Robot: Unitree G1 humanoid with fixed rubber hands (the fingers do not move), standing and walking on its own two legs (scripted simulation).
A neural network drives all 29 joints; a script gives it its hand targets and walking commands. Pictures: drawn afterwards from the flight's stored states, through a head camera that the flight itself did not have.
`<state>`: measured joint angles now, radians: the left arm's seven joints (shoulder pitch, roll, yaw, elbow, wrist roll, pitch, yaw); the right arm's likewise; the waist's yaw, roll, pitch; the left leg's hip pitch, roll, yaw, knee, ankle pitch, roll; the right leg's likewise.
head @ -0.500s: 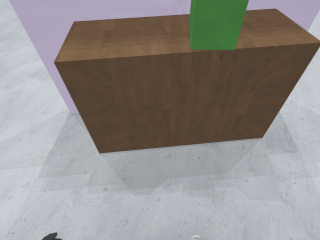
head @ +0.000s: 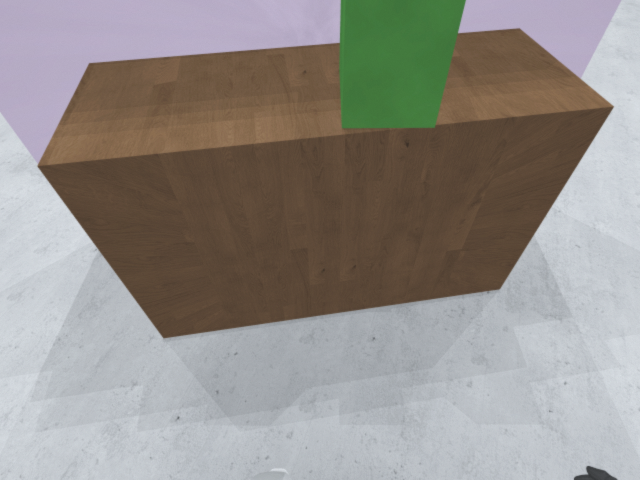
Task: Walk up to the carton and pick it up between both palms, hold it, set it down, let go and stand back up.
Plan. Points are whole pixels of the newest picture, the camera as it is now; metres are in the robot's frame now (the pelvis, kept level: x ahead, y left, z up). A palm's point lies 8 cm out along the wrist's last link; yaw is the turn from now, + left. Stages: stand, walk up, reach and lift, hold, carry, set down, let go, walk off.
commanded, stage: walk up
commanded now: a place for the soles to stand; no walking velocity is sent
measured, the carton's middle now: (388, 40) +0.94 -0.10 +0.12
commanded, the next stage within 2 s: none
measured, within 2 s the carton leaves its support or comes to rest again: neither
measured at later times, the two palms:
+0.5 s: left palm out of the picture +0.13 +0.25 -0.10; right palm out of the picture +0.17 -0.41 -0.08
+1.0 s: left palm (178, 396) +0.26 +0.24 -0.11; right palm (614, 383) +0.28 -0.39 -0.08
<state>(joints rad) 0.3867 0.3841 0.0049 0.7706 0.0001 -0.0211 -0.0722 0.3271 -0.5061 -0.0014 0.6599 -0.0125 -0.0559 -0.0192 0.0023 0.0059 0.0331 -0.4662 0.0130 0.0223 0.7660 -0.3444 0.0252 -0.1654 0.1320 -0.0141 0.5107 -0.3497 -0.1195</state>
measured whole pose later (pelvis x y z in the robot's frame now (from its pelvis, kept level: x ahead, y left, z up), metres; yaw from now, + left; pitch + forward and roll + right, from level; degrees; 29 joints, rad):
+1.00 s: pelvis +0.20 -0.06 -0.01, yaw +1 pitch -2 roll +0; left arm 0.32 0.42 0.01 0.76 0.00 -0.01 -0.04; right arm 0.37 -0.47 0.00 0.67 -0.01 -0.07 -0.01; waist 0.00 -0.02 0.07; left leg -0.38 -0.03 0.00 0.68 -0.27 0.04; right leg -0.29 -0.01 -0.02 0.85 -0.46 -0.02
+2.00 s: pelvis +0.20 -0.09 -0.01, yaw +5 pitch -1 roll +0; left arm 0.12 0.41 0.00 0.79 0.00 -0.01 -0.03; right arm 0.29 -0.43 0.00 0.67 -0.01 -0.03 -0.01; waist 0.00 -0.01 0.07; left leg -0.33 -0.04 -0.07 0.68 -0.33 0.00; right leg -0.34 -0.02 -0.03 0.67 -0.32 -0.01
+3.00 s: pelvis +0.38 -0.14 +0.00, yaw +9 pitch -2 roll +4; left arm 0.31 0.42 0.00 0.79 0.00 -0.03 -0.07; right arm 0.38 -0.47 0.00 0.67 -0.02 -0.07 -0.01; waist 0.00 -0.04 0.06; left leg -0.39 -0.01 -0.06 1.05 -0.34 0.00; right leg -0.35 -0.01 -0.03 0.62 -0.24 -0.06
